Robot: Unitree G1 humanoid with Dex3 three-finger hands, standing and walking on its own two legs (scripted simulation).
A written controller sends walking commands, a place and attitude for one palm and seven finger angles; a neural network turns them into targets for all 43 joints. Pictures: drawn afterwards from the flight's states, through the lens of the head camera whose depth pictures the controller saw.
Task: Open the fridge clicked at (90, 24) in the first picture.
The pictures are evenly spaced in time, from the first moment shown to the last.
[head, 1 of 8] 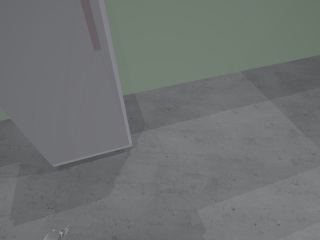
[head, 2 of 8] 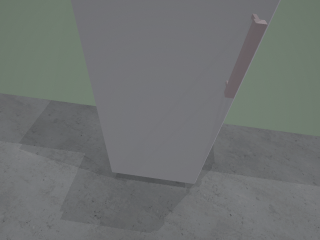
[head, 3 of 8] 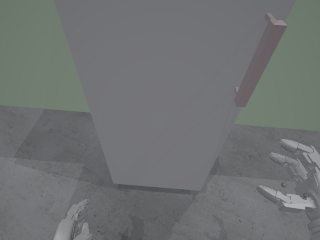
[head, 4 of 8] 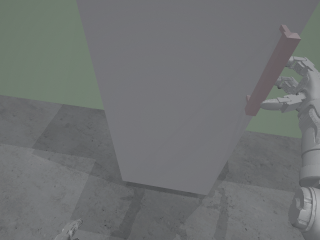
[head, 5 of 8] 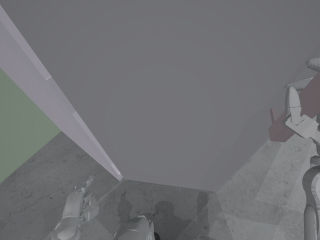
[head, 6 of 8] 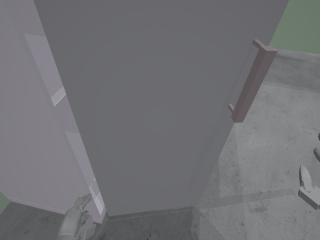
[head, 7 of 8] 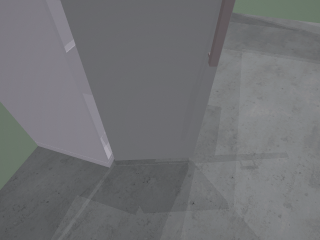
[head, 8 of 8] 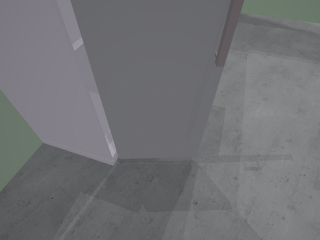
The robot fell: no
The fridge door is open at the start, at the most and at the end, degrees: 0 72 70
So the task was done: yes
